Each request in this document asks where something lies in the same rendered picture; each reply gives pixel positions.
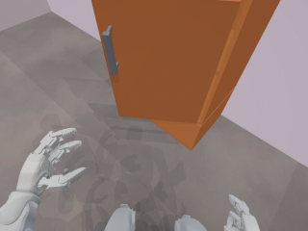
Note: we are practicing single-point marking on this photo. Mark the left robot forearm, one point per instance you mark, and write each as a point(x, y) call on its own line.
point(19, 213)

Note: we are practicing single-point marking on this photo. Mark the cupboard door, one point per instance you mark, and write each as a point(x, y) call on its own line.
point(167, 52)

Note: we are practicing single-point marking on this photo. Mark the robot right hand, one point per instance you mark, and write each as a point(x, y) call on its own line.
point(244, 221)

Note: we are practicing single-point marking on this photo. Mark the right robot thigh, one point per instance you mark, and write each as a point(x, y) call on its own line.
point(188, 224)

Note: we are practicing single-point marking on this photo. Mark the handle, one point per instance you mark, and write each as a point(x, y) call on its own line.
point(108, 43)

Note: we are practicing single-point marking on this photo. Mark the robot left hand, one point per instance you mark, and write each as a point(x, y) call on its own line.
point(32, 175)

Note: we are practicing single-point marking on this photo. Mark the robot left shin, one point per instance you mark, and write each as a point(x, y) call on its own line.
point(124, 206)

